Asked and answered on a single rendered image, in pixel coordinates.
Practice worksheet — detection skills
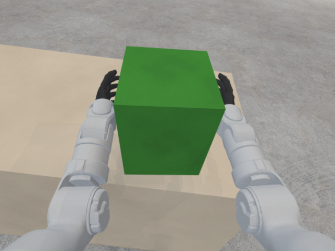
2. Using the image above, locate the carton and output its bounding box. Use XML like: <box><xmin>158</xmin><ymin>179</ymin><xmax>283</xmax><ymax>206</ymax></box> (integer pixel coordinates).
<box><xmin>113</xmin><ymin>46</ymin><xmax>226</xmax><ymax>175</ymax></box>

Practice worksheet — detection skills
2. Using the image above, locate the pedestal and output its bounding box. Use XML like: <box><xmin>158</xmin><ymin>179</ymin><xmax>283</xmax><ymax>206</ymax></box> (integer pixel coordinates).
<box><xmin>0</xmin><ymin>44</ymin><xmax>243</xmax><ymax>251</ymax></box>

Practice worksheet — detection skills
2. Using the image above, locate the robot right hand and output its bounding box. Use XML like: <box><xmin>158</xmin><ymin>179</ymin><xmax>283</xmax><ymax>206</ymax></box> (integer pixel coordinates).
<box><xmin>216</xmin><ymin>73</ymin><xmax>235</xmax><ymax>105</ymax></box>

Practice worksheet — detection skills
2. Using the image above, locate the right robot upper arm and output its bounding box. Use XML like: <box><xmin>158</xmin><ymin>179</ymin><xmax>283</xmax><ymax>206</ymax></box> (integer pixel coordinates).
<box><xmin>236</xmin><ymin>185</ymin><xmax>335</xmax><ymax>251</ymax></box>

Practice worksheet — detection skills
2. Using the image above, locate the left robot forearm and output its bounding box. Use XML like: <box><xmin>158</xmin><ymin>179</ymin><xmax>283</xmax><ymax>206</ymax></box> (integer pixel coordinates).
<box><xmin>47</xmin><ymin>98</ymin><xmax>116</xmax><ymax>224</ymax></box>

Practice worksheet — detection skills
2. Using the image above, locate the right robot forearm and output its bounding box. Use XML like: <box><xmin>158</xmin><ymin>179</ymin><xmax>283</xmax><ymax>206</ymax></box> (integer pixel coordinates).
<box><xmin>217</xmin><ymin>104</ymin><xmax>300</xmax><ymax>222</ymax></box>

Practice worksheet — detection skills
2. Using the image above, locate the left robot upper arm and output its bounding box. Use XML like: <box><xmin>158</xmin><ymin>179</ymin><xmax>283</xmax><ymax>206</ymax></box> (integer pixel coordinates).
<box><xmin>2</xmin><ymin>186</ymin><xmax>110</xmax><ymax>251</ymax></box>

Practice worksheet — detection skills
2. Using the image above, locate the robot left hand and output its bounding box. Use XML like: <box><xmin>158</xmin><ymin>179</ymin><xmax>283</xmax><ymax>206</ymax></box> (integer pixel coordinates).
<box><xmin>96</xmin><ymin>70</ymin><xmax>120</xmax><ymax>103</ymax></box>

